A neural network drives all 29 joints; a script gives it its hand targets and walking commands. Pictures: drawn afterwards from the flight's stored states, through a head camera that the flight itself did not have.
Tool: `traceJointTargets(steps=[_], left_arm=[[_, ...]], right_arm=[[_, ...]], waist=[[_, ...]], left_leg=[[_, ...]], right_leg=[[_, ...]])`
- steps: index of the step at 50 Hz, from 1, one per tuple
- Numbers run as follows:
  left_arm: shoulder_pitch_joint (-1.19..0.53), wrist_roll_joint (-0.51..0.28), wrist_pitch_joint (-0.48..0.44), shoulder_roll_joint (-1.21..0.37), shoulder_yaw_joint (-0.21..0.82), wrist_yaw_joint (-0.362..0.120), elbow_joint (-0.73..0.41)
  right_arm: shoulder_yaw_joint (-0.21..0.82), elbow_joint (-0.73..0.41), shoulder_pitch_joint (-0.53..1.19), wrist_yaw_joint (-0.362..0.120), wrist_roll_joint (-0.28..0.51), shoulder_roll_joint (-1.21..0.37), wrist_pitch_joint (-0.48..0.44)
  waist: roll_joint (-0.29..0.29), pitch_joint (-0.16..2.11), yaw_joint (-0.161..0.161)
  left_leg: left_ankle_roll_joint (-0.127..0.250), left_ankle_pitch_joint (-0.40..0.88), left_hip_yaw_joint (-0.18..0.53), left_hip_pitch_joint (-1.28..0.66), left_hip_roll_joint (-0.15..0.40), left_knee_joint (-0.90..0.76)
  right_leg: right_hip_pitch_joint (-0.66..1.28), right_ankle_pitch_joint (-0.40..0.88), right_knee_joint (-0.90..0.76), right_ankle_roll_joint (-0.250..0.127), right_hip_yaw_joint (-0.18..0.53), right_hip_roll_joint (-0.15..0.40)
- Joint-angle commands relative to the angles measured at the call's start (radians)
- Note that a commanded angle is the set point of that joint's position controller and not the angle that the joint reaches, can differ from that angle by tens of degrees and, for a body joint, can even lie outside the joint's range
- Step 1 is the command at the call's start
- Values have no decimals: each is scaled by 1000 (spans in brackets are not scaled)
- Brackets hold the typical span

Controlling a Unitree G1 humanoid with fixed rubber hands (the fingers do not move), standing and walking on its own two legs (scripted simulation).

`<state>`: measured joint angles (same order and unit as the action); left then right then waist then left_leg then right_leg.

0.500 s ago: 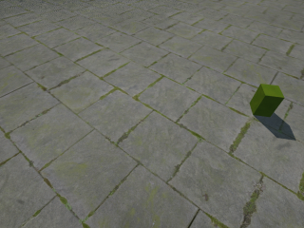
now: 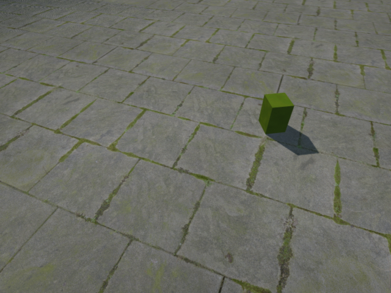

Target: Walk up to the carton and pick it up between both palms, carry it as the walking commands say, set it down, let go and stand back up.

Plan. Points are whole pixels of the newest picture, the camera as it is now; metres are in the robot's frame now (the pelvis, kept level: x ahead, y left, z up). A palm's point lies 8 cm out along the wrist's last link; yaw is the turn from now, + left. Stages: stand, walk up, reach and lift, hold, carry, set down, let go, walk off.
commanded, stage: walk up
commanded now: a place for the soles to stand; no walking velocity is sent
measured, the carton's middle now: (275, 113) +1.45 -0.55 -0.61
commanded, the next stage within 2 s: none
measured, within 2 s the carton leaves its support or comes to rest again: neither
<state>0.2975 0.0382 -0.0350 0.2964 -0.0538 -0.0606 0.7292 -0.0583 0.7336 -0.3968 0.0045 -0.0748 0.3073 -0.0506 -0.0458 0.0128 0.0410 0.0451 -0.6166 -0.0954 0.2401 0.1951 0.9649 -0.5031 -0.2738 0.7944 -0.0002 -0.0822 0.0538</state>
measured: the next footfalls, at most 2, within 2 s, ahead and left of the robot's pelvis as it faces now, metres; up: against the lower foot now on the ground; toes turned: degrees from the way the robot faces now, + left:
left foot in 0.28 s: +0.26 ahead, +0.09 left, +0.00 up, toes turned -3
right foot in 0.68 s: +0.43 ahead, -0.23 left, +0.00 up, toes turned -23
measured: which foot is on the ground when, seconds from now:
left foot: up 0.00-0.26, down 0.28-0.68, up 0.70-1.00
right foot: down 0.00-0.28, up 0.30-0.66, down 0.68-1.00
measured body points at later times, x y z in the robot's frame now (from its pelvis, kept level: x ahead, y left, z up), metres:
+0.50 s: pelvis +0.22 -0.01 +0.04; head +0.23 +0.00 +0.49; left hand +0.40 +0.20 -0.08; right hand +0.15 -0.27 -0.08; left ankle +0.22 +0.10 -0.70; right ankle +0.25 -0.18 -0.64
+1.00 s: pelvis +0.47 -0.09 +0.02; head +0.47 -0.09 +0.47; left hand +0.55 +0.15 -0.11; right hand +0.52 -0.36 -0.08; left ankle +0.59 -0.02 -0.69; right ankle +0.39 -0.21 -0.70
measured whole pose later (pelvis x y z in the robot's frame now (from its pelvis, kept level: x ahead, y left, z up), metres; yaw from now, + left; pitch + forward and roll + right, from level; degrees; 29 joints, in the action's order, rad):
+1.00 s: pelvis +0.47 -0.09 +0.02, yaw -21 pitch -2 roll +0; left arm 0.48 0.04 -0.05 0.25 0.00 -0.02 0.78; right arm 0.00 0.65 -0.27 -0.03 -0.05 0.22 -0.06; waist 0.00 -0.02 0.05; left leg 0.01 -0.26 -0.09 0.42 0.04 0.66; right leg -0.21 -0.40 0.63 0.00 -0.02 0.04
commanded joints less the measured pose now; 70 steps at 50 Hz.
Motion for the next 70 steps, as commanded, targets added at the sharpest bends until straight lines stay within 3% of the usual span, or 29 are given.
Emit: traceJointTargets(steps=[1, 5, 10, 13, 14, 15, 16, 18, 20, 23, 30, 33, 34, 35, 36, 38, 41, 45, 49, 50, 51, 52, 53, 54, 57, 61, 67, 69, 70], left_arm=[[205, -7, 2, 216, -42, 50, -37], [101, 16, -14, 97, -7, 50, -46], [78, -1, -6, 88, 8, 31, -2], [68, 1, 6, 57, 23, 24, 3], [60, 7, 7, -2, 36, 25, -15], [79, 11, 7, -23, 32, 20, -45], [86, 33, 7, 11, 14, 15, -73], [46, 34, -4, 33, 6, 6, -56], [61, 33, -9, 22, 3, 6, -6], [13, 18, -11, -17, 20, -8, -5], [-115, 11, -6, -17, 42, -4, -81], [31, 24, -15, 47, 21, 28, -48], [218, 22, -22, 115, -5, 42, -10], [299, 3, -21, 205, -23, 62, -13], [259, -10, -10, 261, -42, 82, -37], [160, -15, -9, 122, -8, 90, -68], [113, -3, -31, 48, 16, 66, -70], [100, 7, -42, 73, 21, 55, -28], [96, -2, -26, 61, 25, 42, -13], [98, 8, -22, 31, 33, 40, -19], [107, 15, -17, -38, 49, 36, -40], [152, 21, -7, -25, 37, 38, -62], [171, 30, 4, 20, 22, 36, -74], [139, 32, 6, 40, 21, 33, -69], [119, 30, -7, 24, 17, 29, -24], [38, 19, -7, -34, 33, 13, -28], [-55, 16, -7, -38, 40, 16, -88], [42, 20, -14, 19, 24, 32, -63], [178, 17, -22, 85, 8, 46, -35]], right_arm=[[15, -221, 56, -38, 19, 7, -30], [34, -184, 29, -32, 15, -17, -19], [40, -169, 13, -36, 32, -44, -11], [27, -129, -98, -20, 26, -27, -22], [22, -126, -175, -13, 17, 18, -33], [4, -134, -219, 4, 20, 113, -38], [-5, -130, -167, 20, 50, 161, -37], [8, -128, -56, 16, 50, 87, -48], [17, -96, -71, 1, 40, 33, -56], [15, -40, -125, 0, 35, 36, -66], [4, 24, -95, -11, 30, 100, -32], [15, 37, -74, -16, 34, 108, -15], [28, 24, -87, -15, 31, 73, -12], [52, -28, -124, -23, 34, -25, -5], [30, -35, -144, -20, 33, 15, 6], [36, -51, -37, -15, 27, 49, 4], [46, -54, -40, -24, 18, 0, 16], [51, -86, 8, -37, 23, -35, 8], [31, -76, -38, -37, 20, -22, -11], [21, -65, -99, -28, 18, 9, -18], [9, -72, -166, -15, 13, 76, -26], [-12, -94, -182, 3, 28, 170, -23], [-19, -85, -131, 13, 48, 195, -11], [-10, -85, -89, 14, 49, 141, -9], [10, -81, -63, 2, 43, 58, -31], [16, -35, -128, 0, 47, 39, -52], [12, 9, -104, -7, 50, 84, -27], [24, 13, -89, -10, 47, 75, -20], [35, 7, -100, -12, 46, 45, -18]], waist=[[208, 8, 38], [171, -65, -24], [158, -86, -49], [66, -67, -123], [-69, -29, -169], [-174, -30, -151], [-135, -106, -92], [-56, -196, -44], [-42, -141, -43], [-51, -117, -65], [-101, -115, -76], [24, -40, 14], [105, 85, 85], [278, 195, 67], [218, 221, 55], [145, 30, 34], [143, -61, -32], [183, -87, -51], [136, -80, -100], [62, -54, -139], [-135, -11, -171], [-190, -18, -138], [-147, -87, -96], [-86, -145, -84], [-56, -129, -57], [-41, -106, -64], [-100, -93, -65], [-9, -41, 4], [108, 44, 64]], left_leg=[[1, -51, 158, 596, -68, 341], [-24, 155, 65, 352, -55, 100], [-31, 337, 3, 56, -147, -183], [-42, 303, -14, -235, -197, -343], [-23, 97, 252, -327, -18, -443], [33, -325, 735, -265, 250, -742], [108, -508, 883, -132, 322, -859], [157, -383, 700, -55, 268, -846], [123, -31, 410, -65, 171, -801], [95, 366, 176, -109, 100, -739], [77, 449, -9, -37, 78, -682], [50, 585, -104, 9, 31, -373], [21, 495, -103, 144, -27, -100], [-15, 21, -44, 373, -171, 212], [-23, 39, 118, 442, -185, 328], [-6, 143, 146, 489, -92, 324], [-17, 147, 109, 329, -95, 119], [-27, 269, 29, 189, -128, -142], [-43, 425, -40, -171, -201, -333], [-44, 336, 37, -277, -151, -363], [-22, 66, 366, -301, 71, -523], [31, -238, 782, -200, 270, -786], [120, -376, 840, -100, 291, -813], [156, -368, 769, -57, 260, -799], [143, 82, 444, -64, 145, -742], [121, 577, 214, -102, 71, -667], [99, 475, 111, 31, 36, -615], [64, 473, 54, 114, -3, -429], [29, 456, -6, 207, -61, -175]], right_leg=[[393, -783, -617, -216, 925, 327], [83, -383, -538, -182, 476, 175], [-74, -415, -512, -160, 350, 131], [-204, -511, -284, -94, 275, 27], [-317, -468, 14, -54, 230, -59], [-366, -345, 327, -19, 167, -156], [-392, -318, 446, -12, 193, -81], [-415, -111, 440, 16, 180, 15], [-300, -29, 331, 37, 161, 51], [-237, -8, 180, 34, 110, 32], [62, 154, -130, 13, -49, -14], [357, 100, -259, -18, -66, -70], [601, 30, -263, -73, 141, 29], [750, -176, -377, -172, 625, 268], [687, -324, -510, -256, 852, 350], [511, -326, -514, -252, 663, 319], [264, -136, -526, -202, 422, 221], [149, -88, -518, -183, 265, 172], [-70, -353, -367, -104, 180, 104], [-140, -386, -219, -75, 150, 67], [-206, -338, 113, -24, 61, -20], [-237, -334, 307, 6, 53, -97], [-261, -319, 417, 8, 114, -26], [-306, -236, 453, 11, 116, 9], [-246, -65, 336, 29, 116, 74], [-167, -28, 112, 30, 43, 47], [125, 149, -134, 0, -49, -22], [361, 110, -224, -21, -42, -42], [551, 24, -279, -57, 113, 67]])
